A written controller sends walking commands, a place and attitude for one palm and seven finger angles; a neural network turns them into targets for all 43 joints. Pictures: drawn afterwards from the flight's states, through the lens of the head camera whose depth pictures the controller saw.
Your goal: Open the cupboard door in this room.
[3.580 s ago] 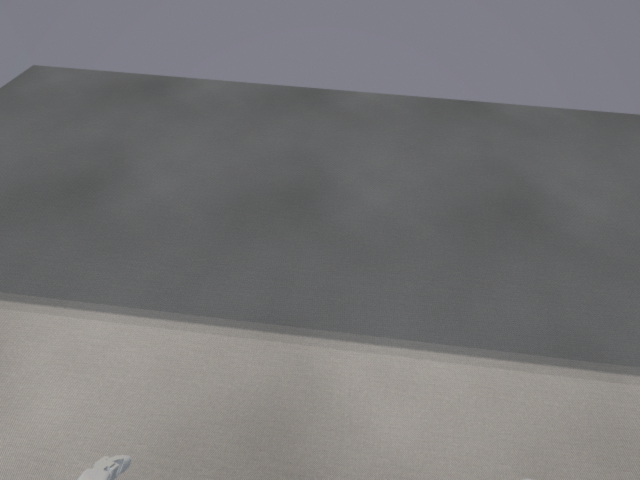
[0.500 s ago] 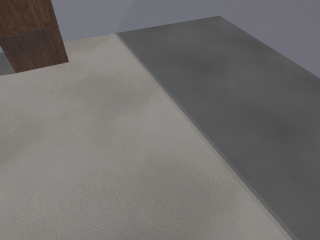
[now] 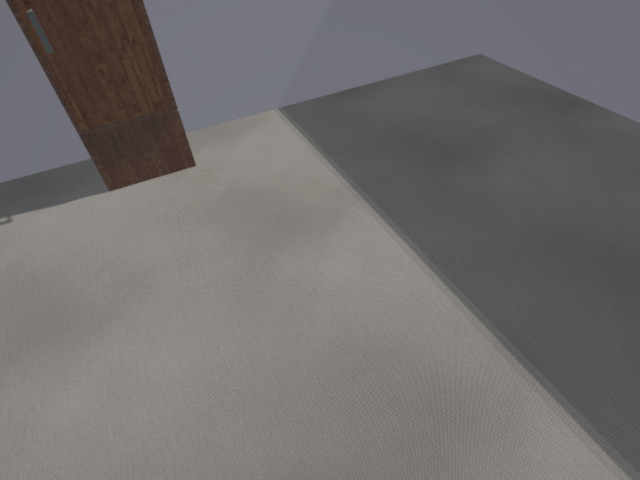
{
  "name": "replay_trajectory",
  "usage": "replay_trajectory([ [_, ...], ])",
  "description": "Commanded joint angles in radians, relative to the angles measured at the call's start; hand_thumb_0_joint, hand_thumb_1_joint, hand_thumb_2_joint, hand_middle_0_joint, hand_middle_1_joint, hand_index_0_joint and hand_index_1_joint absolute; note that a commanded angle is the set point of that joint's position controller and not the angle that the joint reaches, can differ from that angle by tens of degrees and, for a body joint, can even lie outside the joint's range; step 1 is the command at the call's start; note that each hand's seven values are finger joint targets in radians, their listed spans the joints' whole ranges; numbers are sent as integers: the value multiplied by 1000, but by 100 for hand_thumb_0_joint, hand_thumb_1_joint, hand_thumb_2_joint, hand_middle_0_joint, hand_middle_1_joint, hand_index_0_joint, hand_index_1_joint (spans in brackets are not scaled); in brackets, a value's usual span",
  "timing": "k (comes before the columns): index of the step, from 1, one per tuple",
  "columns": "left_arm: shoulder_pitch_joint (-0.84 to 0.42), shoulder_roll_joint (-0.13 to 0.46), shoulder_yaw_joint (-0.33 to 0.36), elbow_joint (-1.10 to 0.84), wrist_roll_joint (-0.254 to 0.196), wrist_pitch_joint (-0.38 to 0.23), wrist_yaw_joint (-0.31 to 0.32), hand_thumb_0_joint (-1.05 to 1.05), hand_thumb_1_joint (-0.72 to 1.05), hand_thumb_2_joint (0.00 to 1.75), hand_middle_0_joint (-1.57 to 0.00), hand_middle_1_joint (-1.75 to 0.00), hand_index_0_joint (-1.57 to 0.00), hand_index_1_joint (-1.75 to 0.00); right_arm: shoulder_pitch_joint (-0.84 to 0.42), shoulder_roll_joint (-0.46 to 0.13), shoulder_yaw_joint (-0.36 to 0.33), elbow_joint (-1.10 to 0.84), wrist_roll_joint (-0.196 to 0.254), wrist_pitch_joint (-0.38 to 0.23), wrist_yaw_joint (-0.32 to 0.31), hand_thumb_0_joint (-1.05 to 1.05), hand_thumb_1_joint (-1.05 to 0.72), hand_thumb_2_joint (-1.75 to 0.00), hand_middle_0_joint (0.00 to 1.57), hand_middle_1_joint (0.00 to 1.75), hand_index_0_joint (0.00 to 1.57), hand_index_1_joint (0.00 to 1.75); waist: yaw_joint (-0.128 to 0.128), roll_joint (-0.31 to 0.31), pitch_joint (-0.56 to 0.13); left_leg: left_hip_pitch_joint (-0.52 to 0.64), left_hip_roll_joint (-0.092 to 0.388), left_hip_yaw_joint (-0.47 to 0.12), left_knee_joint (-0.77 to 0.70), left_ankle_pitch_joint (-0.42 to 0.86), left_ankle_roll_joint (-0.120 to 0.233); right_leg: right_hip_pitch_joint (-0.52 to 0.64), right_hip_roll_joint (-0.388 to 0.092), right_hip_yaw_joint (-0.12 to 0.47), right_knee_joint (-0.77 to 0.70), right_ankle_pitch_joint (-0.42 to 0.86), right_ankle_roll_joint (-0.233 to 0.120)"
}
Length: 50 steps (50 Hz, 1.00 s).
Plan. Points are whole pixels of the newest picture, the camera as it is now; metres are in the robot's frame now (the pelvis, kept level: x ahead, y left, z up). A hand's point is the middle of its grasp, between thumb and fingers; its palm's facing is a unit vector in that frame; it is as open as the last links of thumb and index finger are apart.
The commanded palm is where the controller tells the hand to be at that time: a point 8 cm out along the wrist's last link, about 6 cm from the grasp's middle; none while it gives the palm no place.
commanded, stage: stand and wait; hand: left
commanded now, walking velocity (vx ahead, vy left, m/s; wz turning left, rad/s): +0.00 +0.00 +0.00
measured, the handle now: (40, 31) +1.62 +1.15 +0.02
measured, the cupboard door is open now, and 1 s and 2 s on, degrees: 0 0 0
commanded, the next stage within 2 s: turn or walk to find it in 0.44 s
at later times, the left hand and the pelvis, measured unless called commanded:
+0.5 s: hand out of the picture -0.06 +0.19 -0.18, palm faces +0.06 -0.99 -0.14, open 7.4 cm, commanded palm none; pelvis -0.03 +0.03 +0.00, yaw +0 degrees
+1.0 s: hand out of the picture -0.03 +0.22 -0.19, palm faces +0.14 -0.97 -0.20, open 7.4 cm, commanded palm none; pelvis -0.03 +0.04 -0.01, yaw +5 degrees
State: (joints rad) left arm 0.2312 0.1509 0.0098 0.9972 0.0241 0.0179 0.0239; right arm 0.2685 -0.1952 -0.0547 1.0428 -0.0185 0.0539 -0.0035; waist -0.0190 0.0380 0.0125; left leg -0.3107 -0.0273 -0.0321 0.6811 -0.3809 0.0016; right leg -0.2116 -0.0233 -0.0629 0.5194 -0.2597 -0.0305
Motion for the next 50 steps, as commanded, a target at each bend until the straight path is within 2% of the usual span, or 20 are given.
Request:
replay_trajectory([
  [1, -21, 150, 37, -44, -8, -21, 13, 0, 90, 90, -20, -30, -20, -30, 45, -56, -17, -9, -1, -6, -2, 0, -90, -90, 20, 30, 20, 30, -5, -184, 119, -49, 49, 3, 209, 11, -8, -152, -221, 233, -351, -150, -84],
  [3, 1, 143, 41, -35, -7, -26, 12, 0, 90, 90, -20, -30, -20, -30, 64, -43, -15, 10, -1, -7, -5, 0, -90, -90, 20, 30, 20, 30, 3, -156, 91, -40, 61, 23, 209, 22, -18, -115, -209, 191, -332, -105, -83],
  [7, 71, 146, 46, 1, -1, -27, 12, 0, 90, 90, -20, -30, -20, -30, 34, -26, -7, 11, 1, -17, -11, 0, -90, -90, 20, 30, 20, 30, 41, -162, 55, -27, 79, 40, 79, -39, -21, -37, -225, 228, -315, -58, -113],
  [9, 83, 152, 50, 19, 1, -26, 13, 0, 90, 90, -20, -30, -20, -30, 49, -14, 0, 19, 3, -27, -17, 0, -90, -90, 20, 30, 20, 30, 43, -167, 28, 18, 82, 49, -65, -44, -18, -3, -227, 242, -286, 1, -124],
  [11, 67, 142, 47, 36, -8, -25, 14, 0, 90, 90, -20, -30, -20, -30, 111, -3, 9, 55, 8, -41, -23, 0, -90, -90, 20, 30, 20, 30, 15, -138, -5, 160, 76, 49, -267, 97, -13, -33, -191, 204, -220, 46, -82],
  [12, 67, 125, 41, 42, -16, -23, 13, 0, 90, 90, -20, -30, -20, -30, 144, -11, 15, 74, 9, -53, -26, 0, -90, -90, 20, 30, 20, 30, 8, -76, -30, 218, 91, 17, -339, 172, -5, -50, -146, 160, -171, 39, -47],
  [13, 86, 94, 33, 49, -24, -23, 9, 0, 90, 90, -20, -30, -20, -30, 139, -36, 15, 78, 4, -67, -31, 0, -90, -90, 20, 30, 20, 30, 23, 16, -28, 209, 157, -60, -359, 249, 20, -60, -89, 111, -127, 85, -10],
  [14, 100, 75, 27, 58, -23, -24, 7, 0, 90, 90, -20, -30, -20, -30, 98, -62, 14, 66, 4, -72, -36, 0, -90, -90, 20, 30, 20, 30, 43, 59, -29, 167, 207, -84, -360, 295, 39, -25, -68, 79, -123, 125, 11],
  [15, 98, 77, 24, 70, -21, -27, 6, 0, 90, 90, -20, -30, -20, -30, 79, -68, 17, 64, 3, -73, -41, 0, -90, -90, 20, 30, 20, 30, 46, 22, -24, 134, 201, -55, -342, 316, 32, 26, -65, 73, -128, 173, 16],
  [16, 87, 77, 21, 90, -18, -19, 9, 0, 90, 90, -20, -30, -20, -30, 57, -55, 18, 74, 6, -76, -41, 0, -90, -90, 20, 30, 20, 30, 46, 120, -4, 105, 191, -51, -370, 327, 29, 47, -72, 54, -104, 171, 25],
  [20, 124, 73, 5, 130, -14, -17, 6, 0, 90, 90, -20, -30, -20, -30, 62, -36, 25, 76, 10, -74, -44, 0, -90, -90, 20, 30, 20, 30, 47, 50, 61, 76, 168, -28, -391, 233, 27, 54, -80, 62, -134, 167, 29],
  [27, 129, 76, 11, 128, -6, -3, 9, 0, 90, 90, -20, -30, -20, -30, 61, -50, 16, 59, 9, -51, -32, 0, -90, -90, 20, 30, 20, 30, 45, -5, 173, -53, 157, -83, -434, -16, 43, -6, -80, 34, -108, 20, 54],
  [31, 138, 63, 10, 122, -5, -8, 11, 0, 90, 90, -20, -30, -20, -30, 72, -45, 14, 51, 8, -53, -30, 0, -90, -90, 20, 30, 20, 30, 39, -3, 126, -27, 147, -85, -420, -11, 49, -8, -80, 42, -106, 25, 50],
  [37, 119, 96, 32, 82, -4, -14, 15, 0, 90, 90, -20, -30, -20, -30, 61, -58, 4, 22, 8, -47, -22, 0, -90, -90, 20, 30, 20, 30, 37, -38, 68, -36, 135, -78, -316, 154, 51, -7, -113, 37, -66, 50, 46],
  [42, 107, 153, 61, 36, -3, -13, 16, 0, 90, 90, -20, -30, -20, -30, 60, -49, -4, -20, 5, -36, -13, 0, -90, -90, 20, 30, 20, 30, 34, -134, -1, -76, 61, -18, -136, 140, 26, 3, -234, 111, -109, 5, -18],
  [44, 88, 167, 65, 24, -1, -12, 17, 0, 90, 90, -20, -30, -20, -30, 79, -31, -4, -20, 5, -33, -15, 0, -90, -90, 20, 30, 20, 30, 24, -192, -41, -16, 42, 20, -51, 108, 14, -30, -285, 148, -160, -38, -55],
  [45, 69, 166, 63, 17, -1, -11, 18, 0, 90, 90, -20, -30, -20, -30, 87, -28, -3, -18, 3, -32, -15, 0, -90, -90, 20, 30, 20, 30, 16, -182, -41, 14, 45, 25, -47, 90, 11, -63, -292, 148, -165, -48, -62],
  [47, 22, 152, 59, 6, -2, -7, 19, 0, 90, 90, -20, -30, -20, -30, 107, -25, 0, -8, 1, -35, -12, 0, -90, -90, 20, 30, 20, 30, -2, -112, -33, 61, 74, -25, -135, 153, 19, -111, -236, 77, -104, -63, -29],
  [49, 4, 106, 46, -2, -8, -2, 15, 0, 90, 90, -20, -30, -20, -30, 85, -71, 3, -13, -3, -51, -15, 0, -90, -90, 20, 30, 20, 30, 8, 88, 8, 6, 173, -207, -321, 238, 59, -106, -90, -34, 59, -39, 47],
  [50, -3, 91, 40, -2, -8, -1, 15, 0, 90, 90, -20, -30, -20, -30, 55, -101, -1, -17, -3, -58, -24, 0, -90, -90, 20, 30, 20, 30, 17, 161, 37, -4, 229, -294, -385, 316, 91, -105, -45, -47, 126, -39, 67],
])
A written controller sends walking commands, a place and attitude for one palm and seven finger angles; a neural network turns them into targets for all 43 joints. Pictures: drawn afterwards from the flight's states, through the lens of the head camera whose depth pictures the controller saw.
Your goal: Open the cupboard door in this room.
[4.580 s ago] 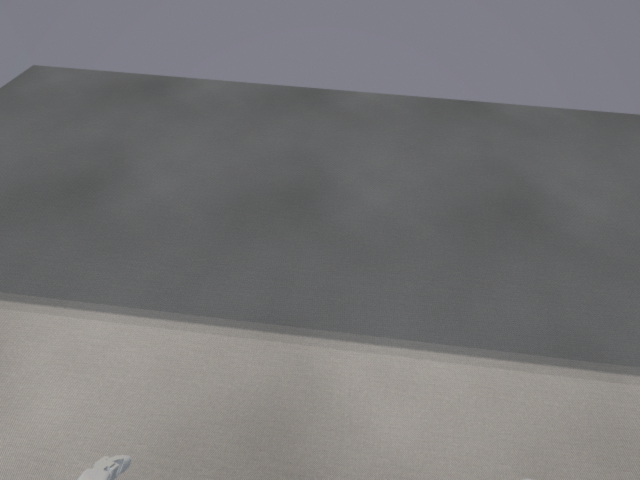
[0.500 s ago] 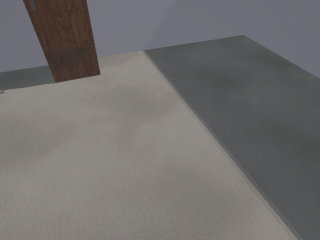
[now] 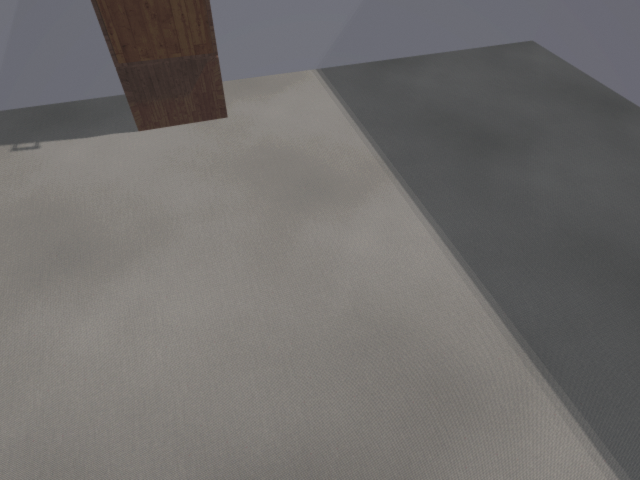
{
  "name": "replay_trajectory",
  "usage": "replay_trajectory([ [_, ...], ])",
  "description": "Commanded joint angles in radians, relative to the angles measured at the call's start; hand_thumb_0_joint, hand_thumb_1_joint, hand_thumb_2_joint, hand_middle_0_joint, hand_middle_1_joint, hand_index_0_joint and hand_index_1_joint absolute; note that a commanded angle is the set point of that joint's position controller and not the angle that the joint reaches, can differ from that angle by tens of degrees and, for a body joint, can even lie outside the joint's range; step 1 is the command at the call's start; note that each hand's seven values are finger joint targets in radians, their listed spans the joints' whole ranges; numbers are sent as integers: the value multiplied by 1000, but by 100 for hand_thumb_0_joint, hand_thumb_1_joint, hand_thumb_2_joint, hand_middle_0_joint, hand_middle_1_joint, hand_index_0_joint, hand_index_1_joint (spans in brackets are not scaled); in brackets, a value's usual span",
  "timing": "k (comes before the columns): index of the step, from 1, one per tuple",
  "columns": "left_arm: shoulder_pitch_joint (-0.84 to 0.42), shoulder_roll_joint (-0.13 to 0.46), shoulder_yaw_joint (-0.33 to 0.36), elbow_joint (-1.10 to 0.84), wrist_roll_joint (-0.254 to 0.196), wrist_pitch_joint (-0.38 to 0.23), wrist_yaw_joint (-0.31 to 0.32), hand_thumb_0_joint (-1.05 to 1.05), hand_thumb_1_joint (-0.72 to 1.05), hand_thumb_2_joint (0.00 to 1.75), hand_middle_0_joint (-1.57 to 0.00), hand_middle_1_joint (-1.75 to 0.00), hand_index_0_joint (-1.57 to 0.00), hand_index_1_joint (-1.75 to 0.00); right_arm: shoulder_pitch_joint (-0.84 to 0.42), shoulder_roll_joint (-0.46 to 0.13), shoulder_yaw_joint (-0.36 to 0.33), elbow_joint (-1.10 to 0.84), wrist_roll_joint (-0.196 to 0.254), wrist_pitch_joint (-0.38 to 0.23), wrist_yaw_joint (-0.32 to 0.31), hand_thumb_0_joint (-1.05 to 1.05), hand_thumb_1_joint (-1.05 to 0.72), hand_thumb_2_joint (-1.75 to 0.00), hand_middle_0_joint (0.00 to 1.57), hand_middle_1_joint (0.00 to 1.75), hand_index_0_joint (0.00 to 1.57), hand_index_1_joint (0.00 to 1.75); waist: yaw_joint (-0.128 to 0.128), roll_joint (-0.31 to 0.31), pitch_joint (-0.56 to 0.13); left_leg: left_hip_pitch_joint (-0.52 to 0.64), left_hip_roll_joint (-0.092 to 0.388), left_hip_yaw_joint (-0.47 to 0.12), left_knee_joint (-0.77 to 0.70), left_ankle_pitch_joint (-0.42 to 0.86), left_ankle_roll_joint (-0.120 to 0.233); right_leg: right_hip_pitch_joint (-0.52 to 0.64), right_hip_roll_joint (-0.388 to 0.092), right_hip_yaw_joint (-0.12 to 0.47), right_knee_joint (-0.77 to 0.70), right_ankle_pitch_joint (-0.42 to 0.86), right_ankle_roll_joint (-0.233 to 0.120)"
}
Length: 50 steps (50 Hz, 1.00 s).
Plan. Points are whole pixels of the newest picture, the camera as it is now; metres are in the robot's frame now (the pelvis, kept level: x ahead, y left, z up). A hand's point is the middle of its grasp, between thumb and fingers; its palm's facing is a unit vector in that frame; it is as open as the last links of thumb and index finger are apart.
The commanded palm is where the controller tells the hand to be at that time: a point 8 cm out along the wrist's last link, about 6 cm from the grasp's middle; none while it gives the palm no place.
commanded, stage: stand and wait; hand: left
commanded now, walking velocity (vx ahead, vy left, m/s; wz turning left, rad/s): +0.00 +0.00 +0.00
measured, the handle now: out of the picture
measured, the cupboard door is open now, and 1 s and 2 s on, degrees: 0 0 0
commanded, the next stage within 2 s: turn or walk to find it in 0.14 s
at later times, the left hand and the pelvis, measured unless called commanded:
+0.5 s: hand out of the picture +0.01 +0.19 -0.18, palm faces +0.19 -0.96 -0.19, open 7.4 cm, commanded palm none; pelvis -0.01 +0.00 +0.00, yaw +9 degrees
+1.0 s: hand out of the picture -0.01 +0.16 -0.14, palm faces +0.36 -0.89 -0.28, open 7.4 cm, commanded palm none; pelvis -0.03 -0.06 +0.01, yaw +22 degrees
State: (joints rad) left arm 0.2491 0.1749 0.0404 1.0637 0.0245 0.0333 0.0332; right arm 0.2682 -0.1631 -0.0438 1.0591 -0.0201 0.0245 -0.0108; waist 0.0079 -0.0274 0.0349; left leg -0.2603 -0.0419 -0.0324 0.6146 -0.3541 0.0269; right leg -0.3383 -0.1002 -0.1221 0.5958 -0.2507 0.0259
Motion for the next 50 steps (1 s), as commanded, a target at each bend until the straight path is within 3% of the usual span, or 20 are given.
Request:
replay_trajectory([
  [1, -12, 64, 6, -61, -6, -16, 6, 0, 90, 90, -20, -30, -20, -30, 40, -136, -13, -36, 1, -34, -24, 0, -90, -90, 20, 30, 20, 30, 0, 237, 25, -38, 262, -310, -328, 373, 96, 13, 35, 37, 97, -107, 11],
  [4, 5, 58, -2, -37, -10, -20, 5, 0, 90, 90, -20, -30, -20, -30, 33, -127, -3, -26, 0, -43, -38, 0, -90, -90, 20, 30, 20, 30, 9, 206, 21, 25, 254, -264, -273, 613, 124, 25, 28, 89, 77, -148, 3],
  [6, 48, 62, -5, -13, -13, -32, 1, 0, 90, 90, -20, -30, -20, -30, 24, -127, 1, -21, 3, -45, -38, 0, -90, -90, 20, 30, 20, 30, 28, 152, -10, 46, 201, -191, -198, 645, 78, 127, 23, 90, -116, 31, 0],
  [9, 57, 127, 1, -3, -14, -46, 8, 0, 90, 90, -20, -30, -20, -30, 47, -93, 1, -24, 15, -41, -27, 0, -90, -90, 20, 30, 20, 30, 4, 36, -55, -39, 98, -79, -133, 405, -9, 268, -110, 179, -126, 397, -52],
  [13, 14, 165, 17, -36, -10, -40, 9, 0, 90, 90, -20, -30, -20, -30, 21, -93, -9, -40, 8, -11, -19, 0, -90, -90, 20, 30, 20, 30, 6, -155, -29, -59, 57, -9, -6, 130, -36, 201, -210, 226, -207, 309, -132],
  [17, -22, 173, 33, -73, 2, -27, 8, 0, 90, 90, -20, -30, -20, -30, -19, -93, -20, -66, 3, 6, -8, 0, -90, -90, 20, 30, 20, 30, 9, -179, 22, -89, 75, 48, 147, -84, -43, 109, -252, 203, -252, 240, -178],
  [21, -61, 177, 45, -101, -2, -20, 6, 0, 90, 90, -20, -30, -20, -30, 38, -94, -21, -63, 5, -2, 6, 0, -90, -90, 20, 30, 20, 30, -34, -56, -14, 54, 104, 58, -86, 104, -41, 45, -210, 85, -102, 174, -102],
  [22, -53, 147, 41, -115, -10, -11, 2, 0, 90, 90, -20, -30, -20, -30, 58, -131, -27, -64, -1, -10, 7, 0, -90, -90, 20, 30, 20, 30, -39, 109, -19, 79, 185, -103, -208, 210, 1, -31, -111, 5, 32, 37, -36],
  [23, -59, 97, 31, -144, -17, -8, -4, 0, 90, 90, -20, -30, -20, -30, 71, -212, -41, -74, -9, -16, 2, 0, -90, -90, 20, 30, 20, 30, -43, 325, -12, 81, 346, -337, -330, 329, 91, -123, 10, -47, 206, -182, 29],
  [24, -116, 111, 30, -153, -8, -1, 2, 0, 90, 90, -20, -30, -20, -30, 74, -225, -48, -64, -11, -16, -6, 0, -90, -90, 20, 30, 20, 30, -66, 319, 8, 36, 387, -401, -386, 329, 149, -126, 22, 43, 374, -328, 16],
  [25, -116, 116, 35, -143, -6, 4, 2, 0, 90, 90, -20, -30, -20, -30, 57, -212, -45, -66, -8, -19, -15, 0, -90, -90, 20, 30, 20, 30, -50, 282, 3, 43, 362, -379, -374, 359, 155, -157, 2, 106, 439, -296, 10],
  [27, -93, 112, 35, -138, -4, -7, -8, 0, 90, 90, -20, -30, -20, -30, 26, -196, -38, -84, -6, -27, -21, 0, -90, -90, 20, 30, 20, 30, -30, 180, -36, 117, 328, -313, -311, 473, 161, -189, 6, 116, 483, -237, 14],
  [31, -87, 97, 28, -137, -12, -14, -13, 0, 90, 90, -20, -30, -20, -30, 38, -206, -42, -89, -2, -30, -24, 0, -90, -90, 20, 30, 20, 30, -38, 123, -113, 231, 277, -231, -252, 651, 152, -182, 29, 108, 416, -202, 37],
  [36, -124, 100, 27, -169, -16, -10, -9, 0, 90, 90, -20, -30, -20, -30, 52, -216, -50, -94, -5, -19, -17, 0, -90, -90, 20, 30, 20, 30, -58, 179, -99, 206, 270, -271, -258, 612, 156, -138, 46, 113, 301, -217, 46],
  [42, -1, 117, 33, -151, -21, -16, -4, 0, 90, 90, -20, -30, -20, -30, -42, -230, -62, -139, -4, -1, -2, 0, -90, -90, 20, 30, 20, 30, 7, 189, -79, -49, 201, -288, -221, 378, 98, 165, 78, 80, -62, -38, 32],
  [43, 39, 141, 40, -144, -17, -22, -1, 0, 90, 90, -20, -30, -20, -30, -52, -210, -62, -148, 1, 1, 1, 0, -90, -90, 20, 30, 20, 30, 28, 129, -83, -146, 156, -263, -171, 245, 57, 277, 48, 97, -184, 36, 28],
  [44, 61, 215, 55, -148, 0, -31, 6, 0, 90, 90, -20, -30, -20, -30, -40, -149, -56, -160, 9, 4, 8, 0, -90, -90, 20, 30, 20, 30, 38, -90, -84, -308, 51, -149, 6, 26, -9, 374, -142, 285, -307, -76, -26],
  [45, 37, 289, 63, -172, 5, -30, 7, 0, 90, 90, -20, -30, -20, -30, -61, -124, -53, -188, 4, 9, 6, 0, -90, -90, 20, 30, 20, 30, 43, -303, -29, -381, -38, -28, 254, -190, -56, 262, -358, 520, -385, -105, -125],
  [46, -4, 277, 59, -197, -4, -21, 9, 0, 90, 90, -20, -30, -20, -30, -81, -177, -68, -190, -5, 21, 9, 0, -90, -90, 20, 30, 20, 30, 35, -185, 0, -315, 12, -65, 423, -189, -50, 87, -394, 490, -410, -157, -173],
  [50, -149, 182, 35, -229, -4, -37, 0, 0, 90, 90, -20, -30, -20, -30, 2, -161, -68, -125, -9, 41, 29, 0, -90, -90, 20, 30, 20, 30, -54, -145, 60, -273, 48, -23, 631, 14, -68, -9, -191, 205, -365, -75, -108],
])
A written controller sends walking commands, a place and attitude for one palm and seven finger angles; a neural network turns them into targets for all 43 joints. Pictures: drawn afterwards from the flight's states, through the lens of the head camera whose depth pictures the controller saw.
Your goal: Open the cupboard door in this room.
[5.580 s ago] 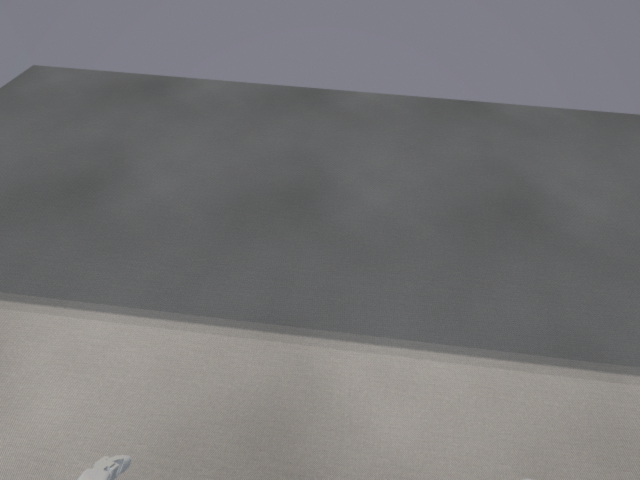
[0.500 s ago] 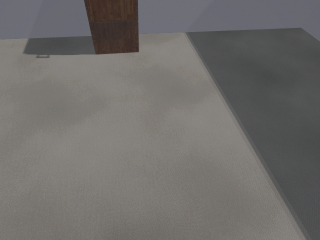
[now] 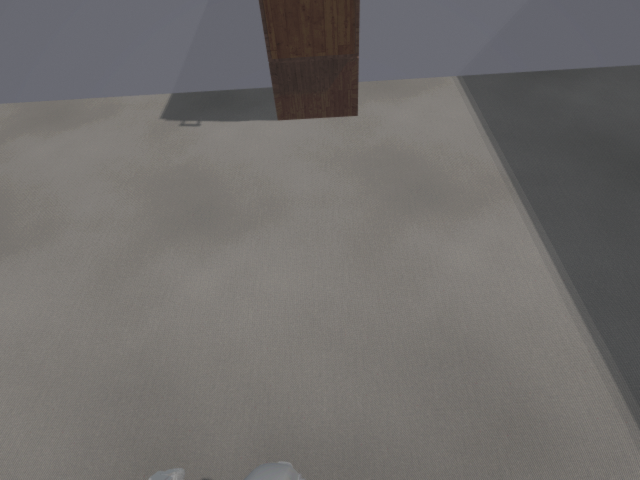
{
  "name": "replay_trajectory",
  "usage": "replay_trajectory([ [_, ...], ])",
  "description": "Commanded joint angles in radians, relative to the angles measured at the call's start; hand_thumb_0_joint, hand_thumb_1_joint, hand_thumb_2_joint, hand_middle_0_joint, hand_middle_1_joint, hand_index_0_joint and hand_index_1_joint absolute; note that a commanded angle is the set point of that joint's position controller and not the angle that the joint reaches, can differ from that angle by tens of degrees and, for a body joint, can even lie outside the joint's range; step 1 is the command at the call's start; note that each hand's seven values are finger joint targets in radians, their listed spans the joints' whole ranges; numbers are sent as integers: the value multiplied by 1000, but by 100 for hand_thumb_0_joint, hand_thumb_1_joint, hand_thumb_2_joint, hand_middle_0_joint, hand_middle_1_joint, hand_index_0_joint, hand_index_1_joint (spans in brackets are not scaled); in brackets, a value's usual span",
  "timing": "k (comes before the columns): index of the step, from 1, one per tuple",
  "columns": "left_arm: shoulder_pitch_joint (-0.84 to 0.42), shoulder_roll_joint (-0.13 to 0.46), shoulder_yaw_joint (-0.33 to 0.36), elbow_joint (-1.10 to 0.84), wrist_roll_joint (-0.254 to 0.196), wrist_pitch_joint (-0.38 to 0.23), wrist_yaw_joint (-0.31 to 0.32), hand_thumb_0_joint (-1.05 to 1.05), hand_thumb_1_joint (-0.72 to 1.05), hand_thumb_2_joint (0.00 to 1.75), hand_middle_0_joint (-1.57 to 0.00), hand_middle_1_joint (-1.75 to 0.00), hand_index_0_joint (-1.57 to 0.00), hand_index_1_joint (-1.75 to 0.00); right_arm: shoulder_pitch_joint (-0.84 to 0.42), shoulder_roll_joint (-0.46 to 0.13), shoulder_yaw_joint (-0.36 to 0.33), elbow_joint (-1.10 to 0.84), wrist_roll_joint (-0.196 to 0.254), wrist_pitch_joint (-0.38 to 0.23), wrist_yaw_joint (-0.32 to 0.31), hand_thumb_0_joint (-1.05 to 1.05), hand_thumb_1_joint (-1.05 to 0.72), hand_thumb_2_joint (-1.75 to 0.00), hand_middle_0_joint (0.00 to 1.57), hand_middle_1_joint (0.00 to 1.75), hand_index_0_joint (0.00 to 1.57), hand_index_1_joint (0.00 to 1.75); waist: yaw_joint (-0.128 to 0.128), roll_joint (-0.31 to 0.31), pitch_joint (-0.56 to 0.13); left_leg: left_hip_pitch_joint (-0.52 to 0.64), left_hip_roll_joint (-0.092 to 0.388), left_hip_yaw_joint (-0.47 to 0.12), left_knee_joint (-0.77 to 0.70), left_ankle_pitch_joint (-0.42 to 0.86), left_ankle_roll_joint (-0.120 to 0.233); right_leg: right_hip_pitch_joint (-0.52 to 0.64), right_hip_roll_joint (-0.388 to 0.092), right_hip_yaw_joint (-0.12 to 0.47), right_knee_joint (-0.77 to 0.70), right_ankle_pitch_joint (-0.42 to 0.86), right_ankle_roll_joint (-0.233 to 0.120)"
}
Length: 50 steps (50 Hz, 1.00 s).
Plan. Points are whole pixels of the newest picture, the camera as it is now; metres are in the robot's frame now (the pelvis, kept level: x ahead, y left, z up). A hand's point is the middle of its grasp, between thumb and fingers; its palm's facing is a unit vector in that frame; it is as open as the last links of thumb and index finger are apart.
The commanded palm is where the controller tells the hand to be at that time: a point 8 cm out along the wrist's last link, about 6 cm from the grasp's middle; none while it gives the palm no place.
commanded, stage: turn or walk to find it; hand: left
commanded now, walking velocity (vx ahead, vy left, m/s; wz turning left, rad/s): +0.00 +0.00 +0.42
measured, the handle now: out of the picture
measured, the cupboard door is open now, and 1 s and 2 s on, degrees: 0 0 0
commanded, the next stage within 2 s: stand and wait in 0.04 s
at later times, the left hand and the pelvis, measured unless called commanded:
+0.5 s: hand out of the picture -0.05 +0.22 -0.18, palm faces +0.13 -0.97 -0.21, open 7.4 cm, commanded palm none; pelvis -0.01 +0.04 +0.00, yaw +5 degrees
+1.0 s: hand out of the picture -0.03 +0.20 -0.17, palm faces +0.14 -0.97 -0.20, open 7.3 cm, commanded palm none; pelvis -0.04 +0.01 +0.00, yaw +7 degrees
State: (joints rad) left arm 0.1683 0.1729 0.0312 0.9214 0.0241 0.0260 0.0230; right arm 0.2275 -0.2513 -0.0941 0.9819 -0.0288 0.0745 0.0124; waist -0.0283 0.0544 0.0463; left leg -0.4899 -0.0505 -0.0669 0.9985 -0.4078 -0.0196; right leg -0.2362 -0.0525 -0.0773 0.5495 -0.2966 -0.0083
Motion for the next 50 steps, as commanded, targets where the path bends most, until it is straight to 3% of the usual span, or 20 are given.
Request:
replay_trajectory([
  [1, -55, 172, 42, -81, -3, -32, 11, 0, 90, 90, -20, -30, -20, -30, 52, -66, -16, -43, 3, -11, 8, 0, -90, -90, 20, 30, 20, 30, -20, -211, 40, -44, 58, 23, 235, 84, -27, -84, -225, 128, -302, 30, -71],
  [6, 100, 183, 41, -22, 5, -39, 13, 0, 90, 90, -20, -30, -20, -30, -39, -42, 6, -55, 9, -21, 1, 0, -90, -90, 20, 30, 20, 30, 55, -226, -2, -9, 73, 59, -4, 13, -44, 75, -249, 128, -253, 234, -113],
  [9, 151, 219, 48, 13, 12, -39, 13, 0, 90, 90, -20, -30, -20, -30, -73, -20, 25, -56, 17, -35, -8, 0, -90, -90, 20, 30, 20, 30, 80, -233, -48, 69, 74, 97, -221, -58, -38, 146, -271, 132, -187, 438, -147],
  [11, 147, 221, 47, 35, 10, -37, 12, 0, 90, 90, -20, -30, -20, -30, -43, -13, 34, -39, 22, -49, -14, 0, -90, -90, 20, 30, 20, 30, 67, -251, -72, 166, 65, 122, -388, -15, -30, 141, -260, 128, -138, 503, -133],
  [13, 119, 200, 41, 47, -7, -31, 13, 0, 90, 90, -20, -30, -20, -30, 47, -25, 38, 6, 22, -67, -19, 0, -90, -90, 20, 30, 20, 30, 21, -183, -117, 364, 72, 115, -640, 238, -17, 73, -196, 69, -44, 434, -57],
  [14, 131, 157, 29, 44, -18, -25, 11, 0, 90, 90, -20, -30, -20, -30, 68, -80, 31, 15, 18, -81, -22, 0, -90, -90, 20, 30, 20, 30, 17, -20, -152, 482, 182, 3, -674, 411, 14, -25, -124, 8, 46, 276, 0],
  [15, 145, 101, 13, 36, -21, -21, 8, 0, 90, 90, -20, -30, -20, -30, 56, -143, 22, 13, 13, -85, -29, 0, -90, -90, 20, 30, 20, 30, 27, 175, -137, 508, 351, -166, -659, 649, 88, -150, -61, -31, 107, -41, 44],
  [16, 119, 101, 6, 50, -14, -16, 11, 0, 90, 90, -20, -30, -20, -30, 25, -143, 25, 13, 13, -76, -31, 0, -90, -90, 20, 30, 20, 30, 23, 172, -107, 439, 391, -144, -675, 676, 141, -132, -49, 2, 200, -230, 47],
  [20, 106, 90, 0, 109, -14, -3, 4, 0, 90, 90, -20, -30, -20, -30, -40, -76, 50, 36, 12, -84, -56, 0, -90, -90, 20, 30, 20, 30, 36, 180, 2, 367, 307, -40, -670, 793, 161, -123, -53, 49, 256, -171, 48],
  [23, 120, 69, -9, 136, -13, -11, -1, 0, 90, 90, -20, -30, -20, -30, -16, -78, 44, 55, 12, -85, -56, 0, -90, -90, 20, 30, 20, 30, 29, 96, -10, 416, 271, -10, -652, 771, 141, -87, -39, 20, 105, -108, 56],
  [26, 177, 71, -11, 172, -10, -20, 1, 0, 90, 90, -20, -30, -20, -30, -16, -68, 42, 66, 20, -86, -54, 0, -90, -90, 20, 30, 20, 30, 47, 38, -29, 385, 234, 4, -614, 624, 102, 29, -34, 11, -103, 82, 58],
  [28, 185, 104, -13, 184, -6, -35, 8, 0, 90, 90, -20, -30, -20, -30, -5, -28, 49, 71, 29, -89, -49, 0, -90, -90, 20, 30, 20, 30, 38, -60, -53, 333, 177, 35, -581, 456, 49, 111, -93, 91, -167, 308, 31],
  [29, 170, 114, -14, 184, -6, -37, 9, 0, 90, 90, -20, -30, -20, -30, 0, -13, 53, 72, 29, -88, -45, 0, -90, -90, 20, 30, 20, 30, 31, -85, -41, 321, 156, 46, -602, 359, 38, 99, -119, 105, -161, 331, 17],
  [30, 153, 118, -16, 182, -8, -35, 7, 0, 90, 90, -20, -30, -20, -30, 2, -11, 55, 76, 27, -84, -42, 0, -90, -90, 20, 30, 20, 30, 26, -91, -15, 317, 149, 45, -628, 275, 33, 65, -122, 101, -164, 265, 10],
  [31, 138, 114, -14, 186, -6, -36, 7, 0, 90, 90, -20, -30, -20, -30, 2, -9, 52, 84, 23, -76, -42, 0, -90, -90, 20, 30, 20, 30, 25, -178, 14, 322, 146, 51, -619, 244, 27, 20, -106, 107, -178, 208, 8],
  [32, 129, 106, -17, 185, -7, -36, 6, 0, 90, 90, -20, -30, -20, -30, 15, -7, 54, 93, 20, -75, -43, 0, -90, -90, 20, 30, 20, 30, 21, -202, 43, 326, 146, 58, -630, 232, 27, -11, -106, 111, -198, 159, 5],
  [38, 141, 99, -16, 187, -15, -36, 10, 0, 90, 90, -20, -30, -20, -30, 51, 0, 71, 128, 19, -87, -41, 0, -90, -90, 20, 30, 20, 30, 38, -65, 40, 307, 153, 48, -673, 255, 31, 37, -88, 93, -210, 127, 9],
  [41, 138, 117, -4, 180, -17, -31, 13, 0, 90, 90, -20, -30, -20, -30, 58, -5, 69, 127, 18, -80, -39, 0, -90, -90, 20, 30, 20, 30, 45, -47, 29, 269, 149, 45, -644, 267, 27, 61, -101, 80, -186, 122, 5],
  [45, 126, 141, 18, 158, -17, -23, 14, 0, 90, 90, -20, -30, -20, -30, 68, 1, 61, 113, 14, -67, -36, 0, -90, -90, 20, 30, 20, 30, 46, -65, 23, 200, 127, 55, -579, 218, 21, 52, -140, 94, -188, 42, -13],
  [50, 84, 165, 41, 112, -10, -12, 14, 0, 90, 90, -20, -30, -20, -30, 108, 8, 44, 94, 11, -50, -30, 0, -90, -90, 20, 30, 20, 30, 33, -152, 4, 185, 105, 79, -441, 146, 18, -21, -219, 125, -237, -111, -57],
])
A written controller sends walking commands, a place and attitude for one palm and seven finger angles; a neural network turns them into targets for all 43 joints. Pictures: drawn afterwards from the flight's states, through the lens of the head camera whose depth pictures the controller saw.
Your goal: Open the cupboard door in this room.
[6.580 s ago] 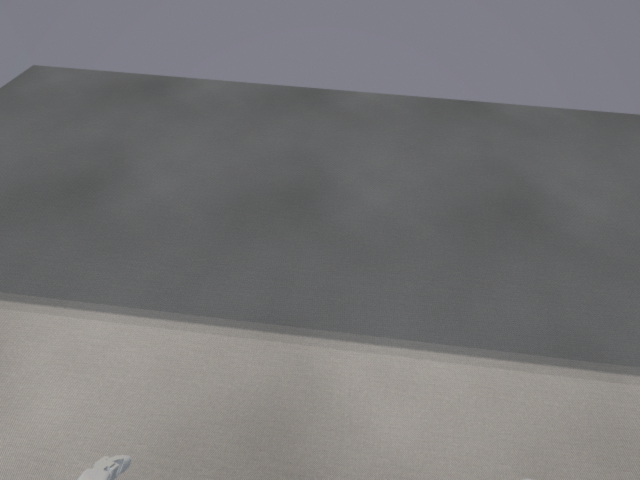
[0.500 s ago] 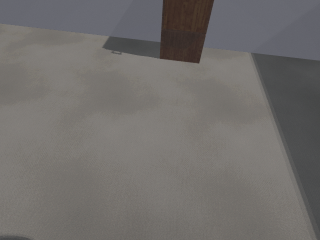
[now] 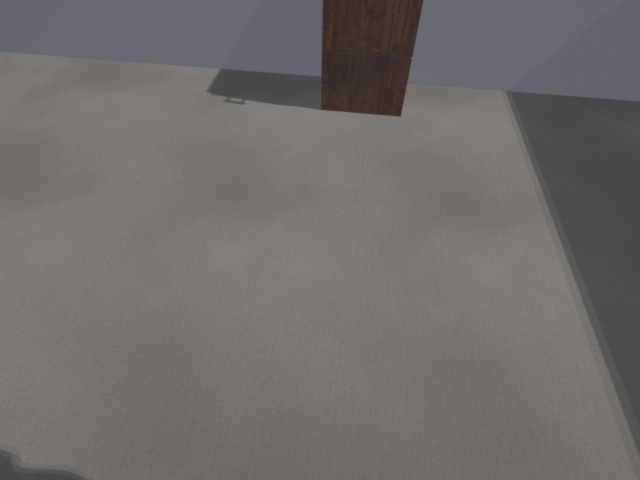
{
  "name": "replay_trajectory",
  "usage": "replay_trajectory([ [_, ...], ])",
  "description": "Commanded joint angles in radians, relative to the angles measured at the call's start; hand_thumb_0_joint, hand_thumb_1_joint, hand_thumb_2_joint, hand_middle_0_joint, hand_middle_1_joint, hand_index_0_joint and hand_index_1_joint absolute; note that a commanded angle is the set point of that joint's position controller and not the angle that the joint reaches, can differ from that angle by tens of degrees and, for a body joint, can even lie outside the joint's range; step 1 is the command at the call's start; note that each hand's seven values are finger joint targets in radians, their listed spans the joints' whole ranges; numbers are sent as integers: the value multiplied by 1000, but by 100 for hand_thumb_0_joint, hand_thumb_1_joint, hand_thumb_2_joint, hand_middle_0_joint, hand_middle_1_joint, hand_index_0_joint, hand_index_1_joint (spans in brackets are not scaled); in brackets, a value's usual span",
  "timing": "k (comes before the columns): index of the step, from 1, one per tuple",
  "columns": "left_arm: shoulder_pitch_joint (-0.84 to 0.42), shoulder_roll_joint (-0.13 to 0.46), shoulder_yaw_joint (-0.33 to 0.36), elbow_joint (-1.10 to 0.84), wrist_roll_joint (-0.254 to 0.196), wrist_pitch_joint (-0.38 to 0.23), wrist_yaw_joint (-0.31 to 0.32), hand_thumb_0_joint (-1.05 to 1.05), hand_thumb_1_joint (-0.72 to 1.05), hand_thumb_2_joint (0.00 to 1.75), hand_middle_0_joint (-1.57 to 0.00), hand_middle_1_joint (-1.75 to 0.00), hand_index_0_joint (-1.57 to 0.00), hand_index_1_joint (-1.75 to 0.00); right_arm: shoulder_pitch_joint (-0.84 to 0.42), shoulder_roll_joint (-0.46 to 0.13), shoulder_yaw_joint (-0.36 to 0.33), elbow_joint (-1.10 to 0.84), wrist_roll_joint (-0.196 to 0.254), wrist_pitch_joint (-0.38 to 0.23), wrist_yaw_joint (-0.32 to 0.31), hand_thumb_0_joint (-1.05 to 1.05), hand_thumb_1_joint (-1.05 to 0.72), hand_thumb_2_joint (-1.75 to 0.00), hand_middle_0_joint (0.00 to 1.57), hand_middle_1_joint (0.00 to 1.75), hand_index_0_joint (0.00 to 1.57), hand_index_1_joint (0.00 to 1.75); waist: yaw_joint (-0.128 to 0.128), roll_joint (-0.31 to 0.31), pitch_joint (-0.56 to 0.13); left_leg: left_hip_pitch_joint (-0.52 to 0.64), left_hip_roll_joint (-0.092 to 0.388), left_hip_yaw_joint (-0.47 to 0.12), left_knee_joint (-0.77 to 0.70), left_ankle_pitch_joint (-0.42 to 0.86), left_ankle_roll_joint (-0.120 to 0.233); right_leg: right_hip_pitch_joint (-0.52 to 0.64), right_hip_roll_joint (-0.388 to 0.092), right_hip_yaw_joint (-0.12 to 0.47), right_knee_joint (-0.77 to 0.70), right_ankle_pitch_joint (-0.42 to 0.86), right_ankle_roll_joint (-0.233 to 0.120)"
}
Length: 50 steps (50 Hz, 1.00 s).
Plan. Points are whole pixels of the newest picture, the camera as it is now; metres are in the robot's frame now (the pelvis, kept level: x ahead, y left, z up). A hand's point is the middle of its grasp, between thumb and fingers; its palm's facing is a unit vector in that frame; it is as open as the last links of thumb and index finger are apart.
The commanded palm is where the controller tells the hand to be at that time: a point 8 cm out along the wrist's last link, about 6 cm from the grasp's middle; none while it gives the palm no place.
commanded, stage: turn or walk to find it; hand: left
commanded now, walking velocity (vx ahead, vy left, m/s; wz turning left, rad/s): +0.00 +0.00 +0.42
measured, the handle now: out of the picture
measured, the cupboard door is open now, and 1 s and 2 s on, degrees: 0 0 0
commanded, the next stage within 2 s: stand and wait in 0.64 s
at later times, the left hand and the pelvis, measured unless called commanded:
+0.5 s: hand out of the picture +0.06 +0.19 -0.15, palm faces +0.20 -0.94 -0.28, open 7.4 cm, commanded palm none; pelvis -0.01 -0.03 +0.00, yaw +12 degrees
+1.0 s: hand out of the picture -0.12 +0.18 -0.18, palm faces +0.38 -0.90 -0.21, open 7.4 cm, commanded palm none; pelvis -0.02 +0.01 +0.00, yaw +20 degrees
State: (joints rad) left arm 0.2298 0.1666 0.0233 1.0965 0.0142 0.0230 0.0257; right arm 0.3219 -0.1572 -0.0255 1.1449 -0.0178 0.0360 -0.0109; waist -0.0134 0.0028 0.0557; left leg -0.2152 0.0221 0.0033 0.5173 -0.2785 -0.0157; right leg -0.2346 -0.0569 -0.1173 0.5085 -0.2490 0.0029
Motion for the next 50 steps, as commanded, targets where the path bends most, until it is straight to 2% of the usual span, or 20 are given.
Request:
replay_trajectory([
  [1, 6, 173, 51, -76, 1, -7, 12, 0, 90, 90, -20, -30, -20, -30, 26, -90, -28, -76, 0, -9, -5, 0, -90, -90, 20, 30, 20, 30, 11, -111, -15, -92, 34, 3, 58, 11, 15, -28, -221, 157, -189, -163, -72],
  [4, -29, 161, 56, -105, 4, -1, 9, 0, 90, 90, -20, -30, -20, -30, 35, -98, -36, -92, -4, -10, 0, 0, -90, -90, 20, 30, 20, 30, 1, -49, -9, -103, 58, -62, 3, 25, 32, -79, -181, 89, -106, -191, -44],
  [7, -47, 108, 51, -135, -1, 4, 4, 0, 90, 90, -20, -30, -20, -30, 24, -173, -50, -126, -11, -21, -3, 0, -90, -90, 20, 30, 20, 30, -6, 224, 28, -186, 194, -366, -249, -6, 112, -97, -8, -20, 192, -148, 32],
  [9, -56, 96, 47, -150, 4, 4, 5, 0, 90, 90, -20, -30, -20, -30, 32, -194, -57, -135, -8, -32, -16, 0, -90, -90, 20, 30, 20, 30, -16, 258, -8, -82, 245, -458, -270, 193, 195, -198, 3, 56, 414, -262, 25],
  [14, -84, 80, 39, -182, -9, -13, 0, 0, 90, 90, -20, -30, -20, -30, 18, -214, -67, -157, -13, -33, -26, 0, -90, -90, 20, 30, 20, 30, -19, 162, -126, 129, 204, -383, -126, 594, 214, -241, 22, 103, 350, -273, 41],
  [19, 10, 103, 43, -174, -15, -21, 4, 0, 90, 90, -20, -30, -20, -30, -39, -227, -79, -197, -6, -19, -13, 0, -90, -90, 20, 30, 20, 30, 23, 130, -159, 15, 111, -333, -58, 488, 125, 37, 50, 66, -67, -1, 49],
  [20, 39, 140, 50, -166, -10, -25, 8, 0, 90, 90, -20, -30, -20, -30, -47, -202, -78, -208, 2, -18, -7, 0, -90, -90, 20, 30, 20, 30, 33, 77, -162, -103, 69, -298, -21, 338, 79, 172, -5, 103, -153, 86, 40],
  [21, 65, 216, 66, -168, 3, -31, 15, 0, 90, 90, -20, -30, -20, -30, -56, -156, -70, -227, 8, -19, 1, 0, -90, -90, 20, 30, 20, 30, 49, -115, -156, -288, -22, -183, 114, 88, 20, 296, -189, 271, -198, 102, -14],
  [22, 55, 277, 78, -182, 11, -31, 16, 0, 90, 90, -20, -30, -20, -30, -99, -131, -70, -261, 1, -16, 1, 0, -90, -90, 20, 30, 20, 30, 61, -294, -87, -399, -95, -64, 313, -261, -18, 229, -392, 456, -224, 209, -123],
  [23, 36, 264, 68, -197, 8, -26, 14, 0, 90, 90, -20, -30, -20, -30, -123, -169, -80, -263, -6, -7, 4, 0, -90, -90, 20, 30, 20, 30, 56, -182, -62, -361, -54, -95, 476, -280, -13, 97, -412, 412, -228, 201, -170],
  [24, -28, 222, 69, -212, 6, -33, 17, 0, 90, 90, -20, -30, -20, -30, -102, -171, -83, -239, -13, 11, 6, 0, -90, -90, 20, 30, 20, 30, 20, -227, -13, -362, -29, -120, 570, -227, -16, 23, -353, 376, -263, 118, -155],
  [27, -97, 172, 46, -231, 5, -34, 9, 0, 90, 90, -20, -30, -20, -30, -71, -157, -79, -204, -9, 22, 22, 0, -90, -90, 20, 30, 20, 30, -25, -139, 51, -350, -11, -65, 687, -93, -31, -17, -239, 188, -225, 187, -108],
  [32, 21, 189, 49, -204, 9, -42, 11, 0, 90, 90, -20, -30, -20, -30, -148, -157, -63, -226, -4, 21, 23, 0, -90, -90, 20, 30, 20, 30, 20, -146, -6, -355, 9, -22, 607, -96, -60, 132, -256, 121, -162, 444, -130],
  [38, 142, 220, 48, -141, 20, -37, 12, 0, 90, 90, -20, -30, -20, -30, -234, -122, -28, -232, 8, -2, 13, 0, -90, -90, 20, 30, 20, 30, 80, -204, -92, -216, -11, 51, 223, -167, -36, 268, -250, 123, -63, 747, -146],
  [42, 74, 205, 39, -118, 0, -31, 14, 0, 90, 90, -20, -30, -20, -30, -101, -152, -26, -170, 8, -27, 6, 0, -90, -90, 20, 30, 20, 30, -1, -133, -135, 105, 14, 55, -152, 202, -11, 124, -185, 60, 55, 529, -57],
  [43, 107, 157, 29, -127, -5, -28, 11, 0, 90, 90, -20, -30, -20, -30, -71, -222, -38, -165, 0, -42, 2, 0, -90, -90, 20, 30, 20, 30, -5, 72, -192, 275, 174, -107, -146, 495, 43, -26, -110, 8, 165, 262, -2],
  [44, 122, 107, 9, -127, -8, -23, 13, 0, 90, 90, -20, -30, -20, -30, -64, -266, -44, -157, 4, -40, -3, 0, -90, -90, 20, 30, 20, 30, 0, 248, -183, 319, 336, -259, -122, 840, 146, -155, -47, 7, 253, -268, 39],
  [45, 101, 110, 6, -114, -4, -16, 19, 0, 90, 90, -20, -30, -20, -30, -69, -255, -40, -144, 4, -32, -10, 0, -90, -90, 20, 30, 20, 30, -11, 210, -156, 242, 345, -202, -133, 817, 195, -121, -39, 62, 343, -376, 35],
  [46, 79, 101, 7, -94, -5, -5, 20, 0, 90, 90, -20, -30, -20, -30, -96, -227, -30, -137, 2, -38, -24, 0, -90, -90, 20, 30, 20, 30, -4, 264, -114, 178, 309, -180, -158, 795, 192, -122, -47, 104, 382, -355, 40],
  [50, 53, 112, 13, -67, -4, -4, 3, 0, 90, 90, -20, -30, -20, -30, -131, -198, -24, -137, 6, -39, -30, 0, -90, -90, 20, 30, 20, 30, 5, 159, -56, 199, 245, -132, -148, 827, 177, -171, -45, 89, 397, -243, 50],
])
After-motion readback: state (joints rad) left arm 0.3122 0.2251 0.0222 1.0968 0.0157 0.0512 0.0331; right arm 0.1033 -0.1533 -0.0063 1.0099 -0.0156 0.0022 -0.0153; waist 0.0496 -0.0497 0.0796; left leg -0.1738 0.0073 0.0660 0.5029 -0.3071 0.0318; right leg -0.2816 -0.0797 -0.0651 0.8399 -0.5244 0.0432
